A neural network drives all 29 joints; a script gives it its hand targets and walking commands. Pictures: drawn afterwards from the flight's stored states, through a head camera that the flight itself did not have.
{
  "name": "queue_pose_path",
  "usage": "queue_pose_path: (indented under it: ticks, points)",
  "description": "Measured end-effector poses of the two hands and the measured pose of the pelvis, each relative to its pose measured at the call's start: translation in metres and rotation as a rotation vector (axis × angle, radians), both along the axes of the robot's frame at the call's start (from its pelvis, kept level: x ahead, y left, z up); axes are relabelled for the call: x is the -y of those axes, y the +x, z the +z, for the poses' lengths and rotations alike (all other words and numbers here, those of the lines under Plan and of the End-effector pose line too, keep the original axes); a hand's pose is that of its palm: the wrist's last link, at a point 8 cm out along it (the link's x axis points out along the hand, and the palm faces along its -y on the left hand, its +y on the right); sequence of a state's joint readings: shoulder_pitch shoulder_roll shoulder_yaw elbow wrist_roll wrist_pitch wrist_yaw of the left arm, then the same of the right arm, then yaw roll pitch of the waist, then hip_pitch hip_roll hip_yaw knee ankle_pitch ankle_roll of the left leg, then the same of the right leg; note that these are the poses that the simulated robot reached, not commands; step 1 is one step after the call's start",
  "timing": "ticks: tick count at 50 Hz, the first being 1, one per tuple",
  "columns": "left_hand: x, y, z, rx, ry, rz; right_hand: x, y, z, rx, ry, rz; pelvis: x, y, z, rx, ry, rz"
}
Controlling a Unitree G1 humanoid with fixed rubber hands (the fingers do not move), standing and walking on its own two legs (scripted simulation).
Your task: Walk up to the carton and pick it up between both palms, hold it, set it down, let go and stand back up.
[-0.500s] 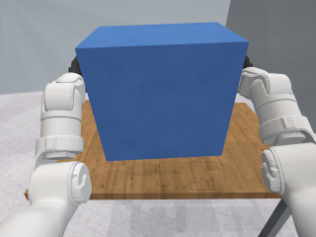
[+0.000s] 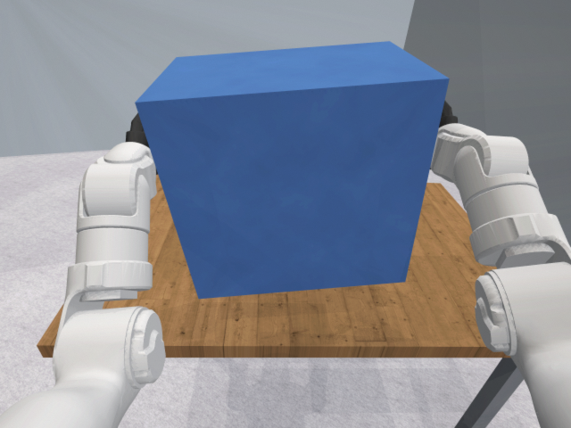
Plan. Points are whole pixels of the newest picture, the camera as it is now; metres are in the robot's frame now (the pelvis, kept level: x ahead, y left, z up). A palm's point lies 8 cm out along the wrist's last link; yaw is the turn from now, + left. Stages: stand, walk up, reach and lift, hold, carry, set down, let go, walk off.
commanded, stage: hold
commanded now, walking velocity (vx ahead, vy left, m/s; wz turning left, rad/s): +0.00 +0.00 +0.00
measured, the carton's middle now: (292, 171) +0.38 +0.00 +0.27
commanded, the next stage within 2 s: none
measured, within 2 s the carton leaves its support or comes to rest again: neither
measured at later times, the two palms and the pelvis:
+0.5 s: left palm (143, 149) +0.37 +0.19 +0.30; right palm (440, 145) +0.37 -0.19 +0.32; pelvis +0.00 -0.01 +0.00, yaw +0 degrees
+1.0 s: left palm (141, 148) +0.36 +0.19 +0.30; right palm (442, 144) +0.37 -0.19 +0.32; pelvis +0.00 -0.01 +0.00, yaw +0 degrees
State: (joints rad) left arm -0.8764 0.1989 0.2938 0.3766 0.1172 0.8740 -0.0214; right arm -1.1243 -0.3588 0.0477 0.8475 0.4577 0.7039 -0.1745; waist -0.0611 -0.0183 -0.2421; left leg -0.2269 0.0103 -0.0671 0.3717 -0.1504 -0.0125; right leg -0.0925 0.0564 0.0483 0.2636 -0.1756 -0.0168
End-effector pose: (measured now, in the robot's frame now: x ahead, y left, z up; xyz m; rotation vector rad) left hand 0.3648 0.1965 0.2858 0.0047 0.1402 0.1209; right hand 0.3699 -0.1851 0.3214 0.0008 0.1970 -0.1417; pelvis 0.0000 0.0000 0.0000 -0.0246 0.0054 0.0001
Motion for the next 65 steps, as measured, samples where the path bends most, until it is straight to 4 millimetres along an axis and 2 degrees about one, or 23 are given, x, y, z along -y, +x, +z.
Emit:
queue_pose_path:
  ticks: [11, 19, 28, 40, 53, 65]
  points:
    - [0.005, 0.002, 0.017, 0.016, 0.000, 0.004, 0.006, 0.001, 0.001, 0.014, 0.006, 0.007, 0.001, 0.003, 0.000, 0.003, 0.003, -0.009]
    - [0.003, 0.001, 0.013, 0.002, 0.015, 0.006, 0.004, 0.002, -0.007, -0.003, -0.003, 0.014, 0.004, 0.004, 0.000, 0.014, 0.003, 0.000]
    - [0.004, 0.001, 0.010, 0.004, 0.010, 0.005, 0.006, 0.002, -0.003, -0.001, -0.009, 0.013, 0.008, 0.005, 0.000, 0.009, 0.004, 0.001]
    - [0.008, -0.001, 0.016, 0.007, 0.009, 0.003, 0.009, 0.000, 0.001, 0.001, 0.002, 0.010, 0.010, 0.005, 0.000, 0.018, 0.005, 0.004]
    - [0.002, -0.005, 0.015, 0.012, 0.009, 0.009, 0.004, -0.002, 0.000, 0.005, 0.006, 0.015, 0.008, 0.002, 0.000, 0.010, 0.004, 0.002]
    - [-0.003, 0.002, 0.011, -0.008, 0.005, 0.003, -0.002, 0.003, 0.000, -0.015, -0.009, 0.011, 0.004, 0.002, 0.000, 0.005, 0.003, -0.001]
